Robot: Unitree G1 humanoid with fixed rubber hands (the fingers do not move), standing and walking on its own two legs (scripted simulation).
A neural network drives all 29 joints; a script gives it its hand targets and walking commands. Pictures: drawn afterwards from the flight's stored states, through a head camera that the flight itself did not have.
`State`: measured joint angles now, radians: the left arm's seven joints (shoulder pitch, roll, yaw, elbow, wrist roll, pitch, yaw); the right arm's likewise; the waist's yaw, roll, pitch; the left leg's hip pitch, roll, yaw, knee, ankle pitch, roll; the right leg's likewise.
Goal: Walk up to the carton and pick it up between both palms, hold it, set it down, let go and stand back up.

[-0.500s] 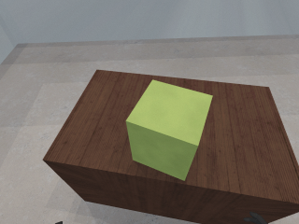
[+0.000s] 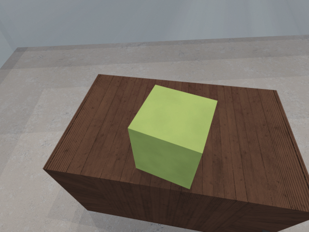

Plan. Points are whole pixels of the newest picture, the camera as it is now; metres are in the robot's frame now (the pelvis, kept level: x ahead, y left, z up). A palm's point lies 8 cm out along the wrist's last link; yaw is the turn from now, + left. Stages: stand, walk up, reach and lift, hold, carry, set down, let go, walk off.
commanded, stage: stand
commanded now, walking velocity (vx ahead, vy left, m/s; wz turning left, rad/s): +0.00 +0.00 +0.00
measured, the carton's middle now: (172, 137) +0.43 -0.04 -0.06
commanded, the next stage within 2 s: walk up in 1.02 s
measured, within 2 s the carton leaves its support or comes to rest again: neither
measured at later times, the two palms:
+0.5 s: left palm out of the picture +0.07 +0.29 -0.11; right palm out of the picture +0.07 -0.30 -0.11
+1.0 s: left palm out of the picture +0.07 +0.29 -0.12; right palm out of the picture +0.07 -0.29 -0.12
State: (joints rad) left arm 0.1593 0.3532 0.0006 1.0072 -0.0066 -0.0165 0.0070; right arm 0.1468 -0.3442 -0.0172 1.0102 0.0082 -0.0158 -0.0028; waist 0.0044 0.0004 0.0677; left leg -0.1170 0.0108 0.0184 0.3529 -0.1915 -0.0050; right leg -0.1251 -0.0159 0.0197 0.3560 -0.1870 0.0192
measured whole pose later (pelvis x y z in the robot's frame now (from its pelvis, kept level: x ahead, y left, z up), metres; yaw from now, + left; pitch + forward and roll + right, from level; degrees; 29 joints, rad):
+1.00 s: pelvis +0.00 +0.00 +0.00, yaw -1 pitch -3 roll +0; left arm 0.17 0.34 0.00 1.04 -0.01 -0.02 0.01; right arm 0.16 -0.34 -0.02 1.04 0.01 -0.02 -0.01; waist 0.00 0.00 0.06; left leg -0.10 0.02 0.03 0.32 -0.18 -0.01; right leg -0.11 -0.02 0.03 0.33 -0.17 0.02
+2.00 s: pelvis -0.04 +0.06 +0.00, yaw -13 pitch -3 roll +0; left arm 0.17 0.37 0.00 0.94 0.00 -0.01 -0.01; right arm 0.21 -0.37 -0.04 0.93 0.00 0.00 0.02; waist -0.01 0.00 0.07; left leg -0.14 0.04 0.10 0.39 -0.20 -0.01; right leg -0.15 -0.01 0.10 0.41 -0.21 0.03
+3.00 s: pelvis -0.04 +0.05 -0.02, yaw -12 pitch -6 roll +0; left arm -0.01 0.28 0.08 0.50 0.13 0.48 -0.04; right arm 0.09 -0.29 -0.12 0.78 0.00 -0.06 0.02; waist -0.05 -0.02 0.14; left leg -0.20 0.07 0.05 0.63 -0.33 -0.03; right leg -0.19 0.00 0.02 0.62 -0.33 0.02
